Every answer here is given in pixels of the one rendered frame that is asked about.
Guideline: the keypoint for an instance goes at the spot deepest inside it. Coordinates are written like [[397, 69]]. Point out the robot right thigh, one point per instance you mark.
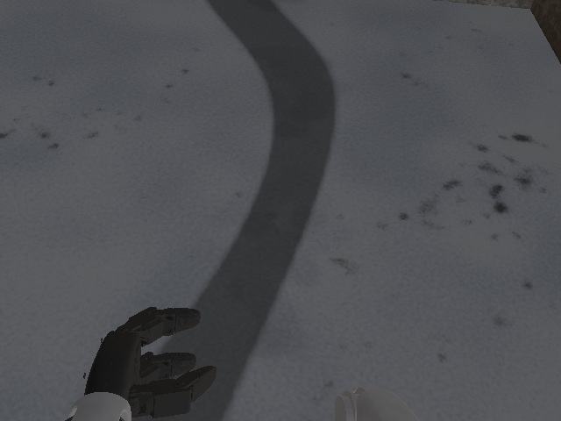
[[370, 404]]

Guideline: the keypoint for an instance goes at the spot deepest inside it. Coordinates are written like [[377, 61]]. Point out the left robot forearm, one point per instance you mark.
[[100, 406]]

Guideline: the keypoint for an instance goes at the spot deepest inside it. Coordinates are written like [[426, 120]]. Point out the robot left hand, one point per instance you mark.
[[144, 380]]

